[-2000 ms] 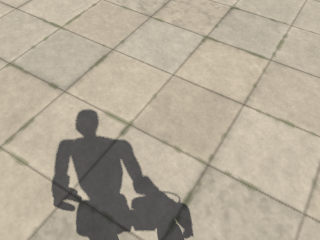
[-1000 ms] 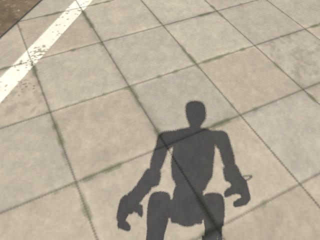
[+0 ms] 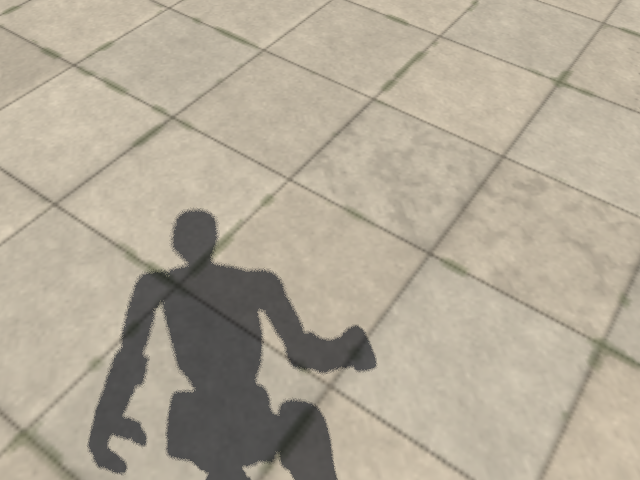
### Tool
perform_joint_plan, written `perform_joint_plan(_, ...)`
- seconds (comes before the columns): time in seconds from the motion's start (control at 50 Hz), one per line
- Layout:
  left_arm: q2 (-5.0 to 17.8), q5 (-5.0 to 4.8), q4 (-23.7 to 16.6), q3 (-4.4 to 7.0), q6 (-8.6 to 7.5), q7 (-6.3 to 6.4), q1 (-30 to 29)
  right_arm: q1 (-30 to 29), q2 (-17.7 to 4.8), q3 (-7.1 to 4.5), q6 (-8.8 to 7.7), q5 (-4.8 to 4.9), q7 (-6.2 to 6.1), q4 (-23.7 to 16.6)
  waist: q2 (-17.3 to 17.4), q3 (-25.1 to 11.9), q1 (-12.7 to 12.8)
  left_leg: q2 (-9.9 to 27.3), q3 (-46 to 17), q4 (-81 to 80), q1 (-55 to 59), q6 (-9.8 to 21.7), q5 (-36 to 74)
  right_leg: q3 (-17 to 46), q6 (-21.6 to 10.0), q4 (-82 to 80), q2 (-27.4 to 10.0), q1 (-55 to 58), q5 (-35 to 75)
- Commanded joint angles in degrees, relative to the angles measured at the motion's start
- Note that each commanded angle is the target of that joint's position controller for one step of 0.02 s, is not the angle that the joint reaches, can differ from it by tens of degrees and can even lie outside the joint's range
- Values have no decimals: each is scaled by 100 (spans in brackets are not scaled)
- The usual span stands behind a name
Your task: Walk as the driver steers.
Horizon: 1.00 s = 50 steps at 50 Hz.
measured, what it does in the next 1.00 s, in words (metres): walks ahead: right foot, then left foot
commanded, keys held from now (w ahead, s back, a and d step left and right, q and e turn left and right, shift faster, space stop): w+e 0.20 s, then w+q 0.80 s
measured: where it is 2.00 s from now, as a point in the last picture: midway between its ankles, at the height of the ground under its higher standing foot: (305, 261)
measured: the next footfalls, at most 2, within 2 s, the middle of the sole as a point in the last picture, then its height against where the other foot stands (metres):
right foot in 0.42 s outside the picture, level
left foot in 0.94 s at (324, 407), level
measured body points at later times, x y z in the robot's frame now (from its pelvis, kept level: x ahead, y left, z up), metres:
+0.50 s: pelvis +0.25 -0.05 +0.00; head +0.28 -0.07 +0.45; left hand +0.47 +0.15 -0.09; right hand +0.18 -0.30 -0.14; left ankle +0.12 +0.10 -0.66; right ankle +0.30 -0.15 -0.73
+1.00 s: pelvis +0.50 -0.03 -0.01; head +0.54 -0.01 +0.43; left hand +0.47 +0.23 -0.16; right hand +0.72 -0.25 -0.12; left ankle +0.58 +0.04 -0.73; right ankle +0.33 -0.16 -0.66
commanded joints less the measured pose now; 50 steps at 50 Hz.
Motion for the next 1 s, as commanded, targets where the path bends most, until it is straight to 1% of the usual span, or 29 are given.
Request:
perform_joint_plan(0.02,405,85,-460,45,-5,-97,-111,751,-552,-211,19,36,-31,-97,473,-268,-423,1816,-2274,-1941,1921,685,-1129,-140,78,979,-730,-2107,513)
perform_joint_plan(0.04,379,153,-495,45,57,-151,-182,829,-524,-198,-22,53,-44,-13,721,-146,-389,1641,-1772,-2013,1714,627,-535,-191,140,856,-839,-2032,600)
perform_joint_plan(0.06,334,172,-480,29,121,-194,-163,903,-545,-208,-72,76,-32,53,787,-132,-363,1527,-1406,-2065,1619,611,-34,-259,187,883,-859,-1959,724)
perform_joint_plan(0.12,252,147,-680,-2,196,-280,-537,1115,-629,-263,-199,148,27,187,704,-159,-342,1583,-821,-2229,1734,734,825,-300,277,808,-937,-2270,1129)
perform_joint_plan(0.2,152,138,-941,-62,208,-347,-1247,1311,-655,-302,-193,135,44,342,631,38,-444,1505,-84,-2376,1924,749,1205,-454,390,70,-1023,-2696,1818)
perform_joint_plan(0.26,-91,145,-1070,-196,139,-373,-1739,1548,-626,-280,-203,124,96,529,632,145,-560,1323,266,-2411,1714,693,1366,-592,327,-1248,-889,-2090,2242)
perform_joint_plan(0.32,-30,180,-1160,-234,96,-357,-2106,1823,-801,-313,-130,177,102,757,685,232,-613,1408,181,-2311,1946,707,1761,-1030,190,-2070,-830,-1616,1960)
perform_joint_plan(0.36,37,202,-1150,-230,34,-290,-2085,1949,-924,-336,-57,176,104,899,696,193,-568,1502,44,-1909,2259,706,2635,-1143,62,-2413,-721,-1301,1578)
perform_joint_plan(0.38,92,212,-1051,-204,-16,-245,-1776,1939,-995,-348,-32,172,97,947,697,21,-399,1474,51,-1427,2361,662,3413,-1169,-10,-2639,-578,-848,1404)
perform_joint_plan(0.4,173,253,-791,-152,-97,-188,-1012,1901,-994,-339,-5,206,93,992,515,-387,-8,1271,220,-494,2212,556,3772,-1198,-120,-3108,-452,167,1659)
perform_joint_plan(0.42,484,367,-492,-41,-168,-102,-62,1904,-803,-274,-22,235,99,919,235,-1075,349,995,330,732,1389,442,2721,-704,-274,-3104,-956,1678,1606)
perform_joint_plan(0.44,1148,460,-483,103,-196,7,563,2075,-121,-99,-45,336,154,557,-1020,-1968,425,299,572,2715,-451,187,-415,1619,-678,-3353,-2890,3417,1176)
perform_joint_plan(0.46,1312,227,-453,170,-132,48,582,2178,-487,-238,23,276,83,644,-1113,-2208,397,-145,-132,3683,-1072,228,-2072,2833,-949,-3942,-3368,3150,1618)
perform_joint_plan(0.48,931,139,-450,74,-115,49,132,1864,-646,-315,80,234,59,659,-550,-1358,192,202,-528,3882,-1310,302,-1720,1889,-793,-3943,-3033,2487,1503)
perform_joint_plan(0.5,484,103,-453,-47,-154,34,-299,1730,-489,-281,73,245,91,684,-467,-625,-24,409,-429,3624,-1296,288,-1306,1142,-614,-4196,-2707,1701,1624)
perform_joint_plan(0.52,208,96,-451,-122,-195,23,-559,1720,-417,-293,111,230,110,769,-436,-315,-184,530,-383,3354,-1100,256,-1023,619,-387,-4446,-2422,1223,1663)
perform_joint_plan(0.54,81,65,-409,-163,-234,40,-661,1793,-381,-308,188,133,142,829,-592,-126,-330,588,-352,3219,-913,194,-858,240,-276,-4600,-2240,870,1892)
perform_joint_plan(0.56,40,68,-378,-170,-280,50,-685,1882,-305,-310,260,90,186,895,-587,-113,-408,576,-316,3255,-772,149,-696,-40,-252,-4697,-2157,717,2111)
perform_joint_plan(0.64,142,32,-157,-98,-446,76,-406,1278,-138,-326,364,89,308,683,-377,53,-469,644,-261,3129,-1357,60,-5,-706,-358,-4952,-2158,825,2717)
perform_joint_plan(0.72,73,54,36,-102,-442,99,-189,474,-47,-269,357,71,391,398,-317,296,-363,646,-105,2073,-1646,9,737,-1319,-385,-4988,-2065,963,2912)
perform_joint_plan(0.76,170,53,110,-76,-440,118,-100,48,1,-213,343,59,444,238,-324,376,-275,596,118,1372,-1420,71,1009,-1573,-360,-4987,-2084,1003,3043)
perform_joint_plan(0.82,331,59,264,-26,-394,154,137,-352,-72,-196,347,28,489,37,-263,460,-186,490,415,763,-1237,288,761,-1808,-292,-4818,-2238,1447,3559)
perform_joint_plan(0.84,374,63,308,-14,-363,164,188,-402,-107,-204,349,18,487,-7,-250,453,-188,415,504,629,-1170,382,571,-1893,-257,-4651,-2270,1643,3945)
perform_joint_plan(0.88,523,78,350,19,-296,189,173,-255,-192,-247,359,9,445,-14,-337,255,-301,82,750,477,-734,608,9,-2095,-173,-3959,-2276,1964,5653)
perform_joint_plan(0.92,715,88,361,68,-177,197,139,592,-373,-358,316,8,365,189,-376,-318,-677,-379,863,274,275,895,-563,-2206,-125,-2384,-2244,2010,6731)
perform_joint_plan(0.94,726,75,307,62,-136,180,82,1497,-571,-474,259,-41,285,481,-98,-836,-1095,-492,668,-192,1542,1091,-393,-2299,31,-983,-2111,1404,5960)
perform_joint_plan(0.96,305,20,41,-49,-158,141,224,2074,-1257,-681,259,-89,185,579,753,-1464,-1194,875,-1290,-443,3184,1574,-1190,-2302,293,954,-1735,-336,3352)
perform_joint_plan(0.98,132,10,-369,-62,-217,47,12,1802,-1718,-777,307,106,171,446,1587,-1871,-884,2036,-4417,-1439,4094,2345,-797,-1392,595,2599,-452,-2257,-586)
perform_joint_plan(1.0,401,68,-491,-35,-265,31,-720,1770,-1553,-743,361,189,141,452,563,-1342,-1075,1906,-3851,-1638,3864,2151,-412,-549,523,2636,-812,-2909,-119)
Velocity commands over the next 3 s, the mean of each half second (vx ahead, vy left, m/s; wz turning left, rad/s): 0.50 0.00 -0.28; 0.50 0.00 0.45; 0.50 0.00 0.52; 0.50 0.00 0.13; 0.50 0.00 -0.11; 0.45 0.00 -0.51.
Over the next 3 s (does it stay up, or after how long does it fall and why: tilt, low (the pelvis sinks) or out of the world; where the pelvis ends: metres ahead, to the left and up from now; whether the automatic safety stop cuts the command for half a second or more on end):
stays up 1.50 0.34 0.01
